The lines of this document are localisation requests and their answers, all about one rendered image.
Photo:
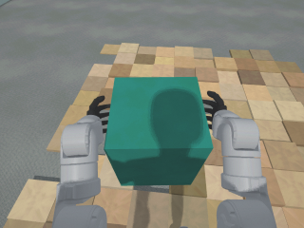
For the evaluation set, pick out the right robot forearm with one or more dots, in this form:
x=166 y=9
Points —
x=240 y=148

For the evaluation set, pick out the left robot hand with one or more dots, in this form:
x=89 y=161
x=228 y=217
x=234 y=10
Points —
x=94 y=109

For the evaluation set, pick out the left robot forearm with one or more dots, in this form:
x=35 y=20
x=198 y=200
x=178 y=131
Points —
x=79 y=155

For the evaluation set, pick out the robot right upper arm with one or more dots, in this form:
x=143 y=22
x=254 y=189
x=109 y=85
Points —
x=244 y=213

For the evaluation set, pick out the robot left upper arm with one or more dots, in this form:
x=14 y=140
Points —
x=81 y=216

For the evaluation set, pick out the right robot hand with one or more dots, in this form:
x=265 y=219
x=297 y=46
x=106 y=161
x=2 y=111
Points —
x=217 y=106

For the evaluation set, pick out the carton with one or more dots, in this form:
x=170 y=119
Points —
x=157 y=131

